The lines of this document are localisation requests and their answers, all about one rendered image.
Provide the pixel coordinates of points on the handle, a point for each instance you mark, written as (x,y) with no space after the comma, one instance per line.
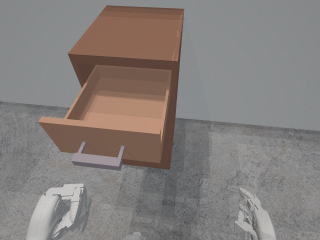
(98,161)

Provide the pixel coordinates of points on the robot left hand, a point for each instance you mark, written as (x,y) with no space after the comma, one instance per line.
(68,203)

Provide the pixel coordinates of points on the drawer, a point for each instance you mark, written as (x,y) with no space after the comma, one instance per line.
(117,106)

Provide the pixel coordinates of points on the cabinet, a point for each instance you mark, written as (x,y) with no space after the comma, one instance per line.
(136,37)

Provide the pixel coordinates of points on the robot right hand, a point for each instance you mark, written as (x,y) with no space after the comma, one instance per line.
(258,224)

